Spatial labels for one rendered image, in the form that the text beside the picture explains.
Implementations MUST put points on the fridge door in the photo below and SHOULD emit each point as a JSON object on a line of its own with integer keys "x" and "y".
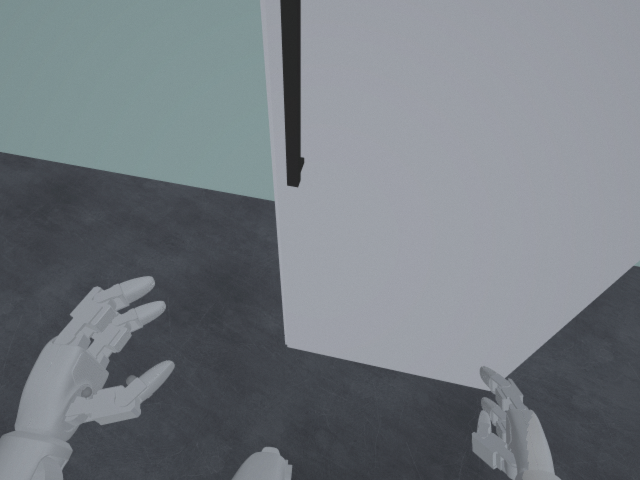
{"x": 471, "y": 177}

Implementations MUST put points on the robot right hand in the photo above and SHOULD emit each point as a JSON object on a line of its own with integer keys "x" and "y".
{"x": 519, "y": 430}

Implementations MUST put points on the robot left thigh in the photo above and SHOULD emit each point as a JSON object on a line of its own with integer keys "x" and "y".
{"x": 264, "y": 466}

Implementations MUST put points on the left robot forearm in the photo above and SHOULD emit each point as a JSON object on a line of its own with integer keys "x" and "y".
{"x": 31, "y": 456}

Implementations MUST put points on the handle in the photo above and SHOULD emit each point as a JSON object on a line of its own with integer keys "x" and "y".
{"x": 291, "y": 55}

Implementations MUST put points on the robot left hand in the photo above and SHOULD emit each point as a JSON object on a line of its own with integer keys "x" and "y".
{"x": 51, "y": 402}

